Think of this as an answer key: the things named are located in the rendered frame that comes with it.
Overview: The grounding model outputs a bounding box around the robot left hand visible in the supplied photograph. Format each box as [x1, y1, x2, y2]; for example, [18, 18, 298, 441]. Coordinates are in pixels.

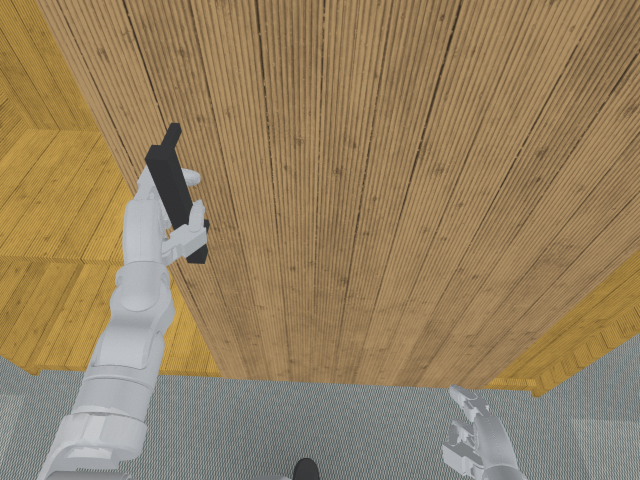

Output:
[122, 164, 207, 266]

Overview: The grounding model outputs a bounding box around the handle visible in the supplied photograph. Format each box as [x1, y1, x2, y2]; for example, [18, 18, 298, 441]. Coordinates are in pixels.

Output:
[145, 123, 210, 264]

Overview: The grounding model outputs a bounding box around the robot left forearm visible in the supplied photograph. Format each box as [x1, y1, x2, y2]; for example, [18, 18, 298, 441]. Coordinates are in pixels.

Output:
[36, 261, 175, 480]

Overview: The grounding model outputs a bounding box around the wardrobe door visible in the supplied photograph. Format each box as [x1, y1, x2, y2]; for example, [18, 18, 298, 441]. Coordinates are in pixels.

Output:
[36, 0, 640, 390]
[496, 249, 640, 380]

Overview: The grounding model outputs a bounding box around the left robot foot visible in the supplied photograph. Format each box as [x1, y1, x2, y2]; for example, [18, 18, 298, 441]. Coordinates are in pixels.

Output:
[293, 458, 320, 480]

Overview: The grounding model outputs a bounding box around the robot right hand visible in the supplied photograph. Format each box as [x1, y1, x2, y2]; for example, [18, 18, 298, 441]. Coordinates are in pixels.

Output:
[442, 384, 518, 480]

